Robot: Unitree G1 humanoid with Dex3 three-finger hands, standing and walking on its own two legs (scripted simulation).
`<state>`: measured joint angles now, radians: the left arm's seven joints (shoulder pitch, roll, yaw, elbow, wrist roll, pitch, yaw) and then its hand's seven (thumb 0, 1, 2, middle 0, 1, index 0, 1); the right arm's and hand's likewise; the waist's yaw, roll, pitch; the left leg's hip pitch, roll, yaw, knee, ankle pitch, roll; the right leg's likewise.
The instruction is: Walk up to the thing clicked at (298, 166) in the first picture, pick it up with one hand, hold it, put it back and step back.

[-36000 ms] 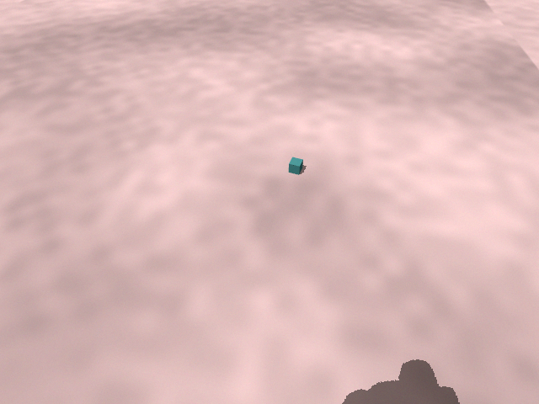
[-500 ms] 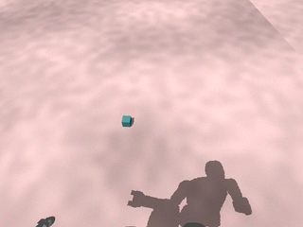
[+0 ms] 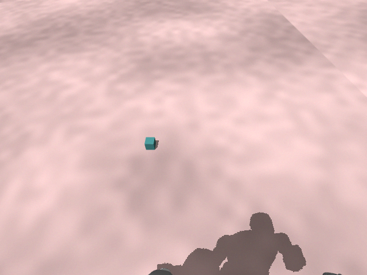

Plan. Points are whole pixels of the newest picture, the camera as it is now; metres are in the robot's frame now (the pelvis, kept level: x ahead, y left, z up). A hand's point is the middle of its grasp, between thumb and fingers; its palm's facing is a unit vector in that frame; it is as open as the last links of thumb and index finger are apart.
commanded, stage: step back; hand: left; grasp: from above
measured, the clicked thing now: (150, 143) +1.07 +0.29 -0.73
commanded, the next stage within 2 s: stand in 1.00 s
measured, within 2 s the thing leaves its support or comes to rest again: neither
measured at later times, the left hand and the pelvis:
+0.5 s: hand out of the picture +0.05 +0.27 -0.13, palm faces +0.10 -0.91 -0.40, open 7.4 cm; pelvis +0.00 -0.01 +0.00, yaw +4 degrees
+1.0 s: hand out of the picture +0.10 +0.29 -0.14, palm faces +0.09 -0.93 -0.35, open 7.4 cm; pelvis +0.04 +0.02 +0.01, yaw +3 degrees
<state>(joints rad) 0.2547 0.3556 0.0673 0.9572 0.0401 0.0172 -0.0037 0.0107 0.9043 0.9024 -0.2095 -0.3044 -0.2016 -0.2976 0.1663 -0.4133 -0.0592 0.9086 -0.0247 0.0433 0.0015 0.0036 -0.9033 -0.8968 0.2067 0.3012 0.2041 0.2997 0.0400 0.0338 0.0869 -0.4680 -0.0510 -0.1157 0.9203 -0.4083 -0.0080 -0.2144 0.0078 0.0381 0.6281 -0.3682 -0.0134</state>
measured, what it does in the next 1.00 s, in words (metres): steps on the spot: left foot, then left foot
